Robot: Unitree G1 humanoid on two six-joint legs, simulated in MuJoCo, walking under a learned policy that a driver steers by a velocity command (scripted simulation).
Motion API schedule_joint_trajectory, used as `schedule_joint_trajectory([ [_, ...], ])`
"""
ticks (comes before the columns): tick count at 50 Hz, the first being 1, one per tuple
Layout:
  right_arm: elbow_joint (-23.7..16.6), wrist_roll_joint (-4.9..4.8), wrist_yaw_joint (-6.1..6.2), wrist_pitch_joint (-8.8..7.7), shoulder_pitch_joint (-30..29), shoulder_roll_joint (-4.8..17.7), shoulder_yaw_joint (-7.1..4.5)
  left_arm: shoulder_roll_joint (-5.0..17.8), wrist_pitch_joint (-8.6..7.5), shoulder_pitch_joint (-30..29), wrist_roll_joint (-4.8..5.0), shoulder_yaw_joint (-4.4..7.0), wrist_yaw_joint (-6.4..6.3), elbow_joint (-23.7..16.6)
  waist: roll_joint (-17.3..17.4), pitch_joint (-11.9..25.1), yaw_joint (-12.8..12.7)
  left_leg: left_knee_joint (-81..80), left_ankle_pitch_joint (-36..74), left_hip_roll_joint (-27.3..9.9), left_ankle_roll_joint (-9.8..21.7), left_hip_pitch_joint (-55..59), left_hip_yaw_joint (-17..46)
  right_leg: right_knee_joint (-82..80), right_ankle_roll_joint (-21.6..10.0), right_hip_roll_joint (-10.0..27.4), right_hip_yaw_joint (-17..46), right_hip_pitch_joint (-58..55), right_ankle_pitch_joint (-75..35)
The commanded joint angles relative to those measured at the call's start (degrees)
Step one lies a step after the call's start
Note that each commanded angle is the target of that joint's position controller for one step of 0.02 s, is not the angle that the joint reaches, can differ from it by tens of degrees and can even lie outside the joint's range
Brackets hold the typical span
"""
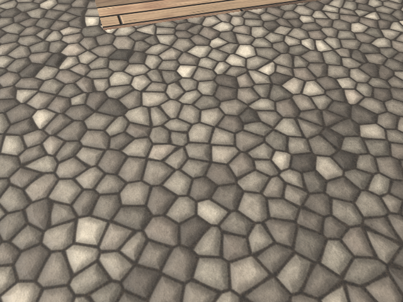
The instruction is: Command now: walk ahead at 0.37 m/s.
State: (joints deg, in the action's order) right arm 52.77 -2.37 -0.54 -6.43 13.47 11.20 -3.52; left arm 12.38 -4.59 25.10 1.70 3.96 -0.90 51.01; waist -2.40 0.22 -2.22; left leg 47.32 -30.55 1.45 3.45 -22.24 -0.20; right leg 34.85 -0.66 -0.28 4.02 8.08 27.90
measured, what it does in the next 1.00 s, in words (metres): walks ahead, turning right: left foot, then right foot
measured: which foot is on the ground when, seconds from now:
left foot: up 0.00-0.04, down 0.06-0.56, up 0.58-0.98, down 1.00-1.00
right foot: down 0.00-0.08, up 0.10-0.56, down 0.58-1.00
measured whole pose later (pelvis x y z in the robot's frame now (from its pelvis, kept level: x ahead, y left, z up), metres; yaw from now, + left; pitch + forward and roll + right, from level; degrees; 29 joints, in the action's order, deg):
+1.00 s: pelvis +0.49 +0.00 +0.01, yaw -26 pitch +3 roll -1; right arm 38.9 0.7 0.7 -4.3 2.8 15.5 -1.2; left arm 17.0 0.8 16.3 1.1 4.2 -2.2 41.6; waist 2.0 -1.3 -3.5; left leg 28.2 0.2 1.5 -2.9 -28.5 6.3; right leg 31.2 -4.3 -10.3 12.1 13.3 19.2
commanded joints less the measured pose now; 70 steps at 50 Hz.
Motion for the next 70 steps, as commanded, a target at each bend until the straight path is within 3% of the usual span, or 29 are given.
schedule_joint_trajectory([
  [1, -4.81, -0.10, -1.14, -1.24, -4.87, 3.61, -0.38, 11.15, 1.60, -3.16, 0.58, 2.42, -0.45, -3.21, -4.59, -3.08, 2.99, -14.33, 14.39, -0.40, 0.40, -1.75, -2.40, -14.67, -9.80, 14.10, 15.79, -0.63, -22.58],
  [3, 1.83, 0.72, -0.86, 0.45, 13.26, 7.28, -2.95, 10.45, 1.49, -8.62, -0.49, 1.94, -0.46, -4.66, -1.64, 2.78, 12.01, -13.06, 24.52, 2.83, 0.14, 30.14, -1.85, -3.05, -4.56, 5.91, 3.80, 18.87, -31.03],
  [4, 2.87, 1.29, -0.12, 1.03, 22.44, 12.74, -4.52, 7.04, 0.89, -11.52, -1.49, 0.87, -0.47, -6.29, 11.45, 5.78, 16.06, -23.21, 12.15, -9.41, 4.28, 35.57, 18.51, 18.78, -0.01, -0.40, -3.29, 25.72, -23.59],
  [5, 2.27, 2.34, -0.25, 0.57, 22.88, 14.67, -3.80, 2.88, -0.32, -7.25, -0.56, 0.17, -0.75, -7.32, 21.27, 8.04, 11.75, -34.36, 6.86, -21.51, 11.58, 37.48, 46.38, 33.09, 0.69, -4.99, 3.24, 33.56, 3.65],
  [7, -1.31, 1.42, -0.27, 0.11, 9.36, 9.06, -1.75, 6.31, -1.84, -8.20, 1.28, 0.86, -0.44, -6.69, 9.24, -4.90, 6.77, -35.09, 3.85, -20.17, 10.41, 27.52, 36.22, 36.61, -2.05, 2.17, 4.32, 40.82, -4.82],
  [8, -2.49, 1.62, -0.35, 0.05, 5.51, 8.78, -1.39, 5.96, -1.90, -8.17, 1.05, 0.92, -0.57, -6.03, 5.42, -5.68, 5.11, -35.65, 10.14, -18.09, 8.76, 23.92, 29.03, 34.43, -2.54, 4.66, 3.32, 38.97, -10.52],
  [13, -0.16, 2.96, 0.23, 0.43, 7.64, 6.66, -0.23, 4.77, 0.68, -7.53, -0.14, 1.39, 0.98, -4.80, 7.08, -3.03, 2.98, -36.32, 41.47, -11.66, 3.45, 20.08, 7.51, 29.26, -1.01, 6.23, 0.68, 34.26, -22.22],
  [23, 2.42, 2.43, 2.58, 1.25, 11.46, 10.03, -0.08, 3.02, 0.37, -28.56, -0.17, -0.95, 3.53, -14.84, 4.76, -6.66, 6.36, -36.93, 52.24, -13.36, 0.55, 24.76, -4.46, 0.55, -2.51, 1.34, -4.98, 32.76, -33.50],
  [26, 1.14, 2.34, 3.49, 2.43, 10.32, 12.43, -0.70, 5.13, 0.22, -27.17, -0.46, -0.28, 4.80, -16.30, 7.63, -2.40, 3.08, -26.30, 79.13, -14.65, 0.07, 30.04, -6.48, 0.32, -5.80, -2.61, -9.93, 26.63, -24.13],
  [28, -0.68, 2.88, 3.84, 3.44, 7.81, 14.35, -1.26, 9.77, 0.43, -12.74, -0.08, 1.76, 4.77, -13.11, 9.25, 5.55, -4.61, -7.63, 87.54, -14.76, 0.10, 26.48, -6.90, -1.29, -9.20, -4.94, -9.25, 8.97, -21.72],
  [29, -2.45, 2.91, 3.60, 2.96, 5.72, 14.43, -1.03, 13.51, 0.88, -2.50, -0.44, 3.35, 3.77, -10.91, 4.99, 11.07, -9.73, 8.78, 72.49, -11.99, -0.80, 14.17, -7.82, -4.99, -12.12, -0.91, -0.82, -9.14, -24.10],
  [30, -4.53, 4.78, 1.49, 1.34, 13.13, 4.85, 1.90, 18.14, 0.84, -1.43, -0.34, 3.95, 3.21, -10.80, -10.80, 18.02, -2.66, 31.99, 6.23, 0.74, -4.34, -13.86, -3.66, -5.94, -24.11, 15.83, 31.49, -32.74, -16.65],
  [31, -5.10, 2.59, -0.04, -1.56, 9.70, 9.05, 1.30, 14.25, 0.97, 0.61, -0.80, 3.16, 2.52, -10.81, -6.54, 23.49, -5.81, 38.69, -1.37, 2.24, -2.58, -21.98, 8.36, -15.56, -26.76, 19.04, 46.15, -36.22, -5.38],
  [32, -8.15, 0.34, -0.45, -3.00, 2.54, 12.72, 0.19, 11.99, 0.64, -3.10, -1.31, 2.55, 2.09, -10.94, -3.60, 12.05, -5.64, 35.04, 4.57, -1.17, -0.98, -27.02, 9.00, -18.60, -22.73, 16.74, 37.75, -28.44, -6.02],
  [34, -8.81, 1.84, 0.54, -3.04, 0.06, 12.03, 0.02, 9.79, -0.06, -13.19, -1.43, 1.69, 2.46, -13.70, 6.80, 1.74, 0.88, 25.22, 9.89, -4.57, -2.00, -19.66, 6.81, -19.51, -18.76, 11.87, 24.13, -7.86, -31.15],
  [39, -12.39, 3.89, 1.93, 0.91, 0.78, 9.19, 0.13, 11.34, 0.73, -14.63, -1.47, 1.77, 1.39, -14.25, 1.90, 1.99, 4.62, 9.24, 15.56, -3.96, -7.86, -8.21, 3.01, -17.82, -16.48, 5.14, 9.63, 10.45, -59.67],
  [43, -15.26, 3.31, 1.95, 2.10, -6.68, 7.95, 0.92, 12.60, 3.49, -10.81, -0.11, 2.24, -0.50, -12.82, -1.72, 5.77, 1.38, -6.40, 30.11, 0.61, -8.46, -1.68, 2.08, -13.75, -10.24, 0.99, 8.63, 12.30, -51.71],
  [47, -17.25, 2.56, 1.57, 2.28, -10.20, 10.25, 0.40, 11.83, 4.89, -10.06, -0.43, 1.97, -1.46, -12.75, -4.00, 6.26, 0.92, -15.31, 28.83, 1.34, -7.91, -2.55, 5.93, -9.36, -8.55, 3.18, 16.80, 5.01, -38.98],
  [50, -16.08, 3.67, 1.41, 0.83, -5.21, 12.12, -0.45, 9.05, 4.79, -11.72, -0.91, 0.91, -1.70, -13.72, -4.16, 7.33, 3.72, -25.05, 37.91, -2.43, -3.65, 6.54, 6.48, 0.02, -5.95, 1.61, 18.30, 3.07, -33.77],
  [51, -16.52, 4.84, 1.85, 0.67, -2.67, 14.77, -0.71, 5.97, 4.34, -9.74, -1.93, -0.21, -1.51, -14.38, 3.03, 12.20, 3.39, -23.21, 56.49, -12.41, 0.93, 18.14, 14.57, 11.70, -3.32, -2.65, 13.48, 8.67, -19.68],
  [52, -16.05, 6.18, 1.91, 1.62, -1.35, 15.73, -0.90, 5.18, 4.02, -0.29, -0.99, -0.66, -1.24, -13.76, 18.07, 17.24, -0.42, -22.24, 69.62, -24.93, 13.76, 30.56, 31.46, 24.32, 0.27, -10.43, 9.39, 20.76, 12.97],
  [53, -16.46, 4.03, 1.63, 2.43, -2.05, 12.49, -0.59, 10.76, 4.28, 2.10, -1.09, 0.23, -0.90, -12.09, 14.86, 18.26, -0.39, -24.40, 53.38, -27.21, 15.88, 28.01, 37.95, 31.01, 2.22, -5.81, 9.06, 23.48, 12.93],
  [55, -17.66, 3.51, 1.30, 3.51, -5.43, 9.23, 0.65, 13.52, 6.57, -7.14, -0.77, 1.44, -1.81, -11.87, 6.20, 9.60, 2.01, -25.66, 38.44, -19.26, 10.91, 18.80, 27.01, 36.24, 4.69, -3.70, 6.22, 25.04, 5.66],
  [59, -16.85, 3.76, 1.07, 5.06, -9.26, 9.08, 1.03, 7.46, 7.72, -7.19, -1.23, -0.15, -1.67, -11.80, 10.31, 4.18, -0.14, -29.92, 29.39, -10.07, 7.32, 5.45, 14.04, 21.86, 5.74, -1.70, -0.07, 14.90, -0.46],
  [63, -15.28, 3.09, 1.27, 5.52, -5.59, 10.68, 0.33, 7.01, 6.78, -9.93, -1.43, -0.70, -1.14, -11.60, 12.74, 6.27, 2.65, -28.99, 26.52, -11.49, 9.10, 9.34, 15.23, 5.84, 4.69, -0.34, -1.27, 9.02, -4.54],
  [66, -14.46, 2.31, 1.37, 5.85, -4.69, 10.30, 0.64, 7.37, 6.50, -8.53, -1.73, -0.41, -0.58, -10.06, 11.21, 4.65, 1.03, -28.15, 17.55, -10.27, 6.28, 5.27, 14.81, -8.79, 1.57, -1.06, -2.82, 1.47, -15.30],
  [68, -14.17, 3.22, 0.86, 4.90, -2.49, 9.05, 1.20, 11.69, 6.34, -9.86, -3.19, 0.14, -0.81, -11.52, 3.62, 3.73, 2.53, -24.27, 10.21, -6.74, 0.38, -0.92, 10.81, -9.60, -2.60, 6.62, 4.98, -2.44, -20.65],
  [69, -14.58, 3.50, 0.65, 4.51, -2.74, 7.13, 1.39, 11.27, 6.12, -10.82, -2.93, 0.17, -0.49, -9.99, -5.58, 2.77, 4.23, -21.93, 11.22, -1.59, -2.63, 3.33, 3.56, -11.69, -5.19, 7.57, 6.82, 5.80, -11.10],
  [70, -14.16, 3.91, 0.70, 4.41, -4.55, 7.66, 1.32, 7.65, 5.51, -12.75, -3.13, -0.84, -0.11, -10.76, -5.13, 0.89, 3.32, -20.03, 15.39, -1.29, -4.15, 7.45, 3.07, -14.40, -4.96, 7.03, 7.27, 10.49, -4.82],
])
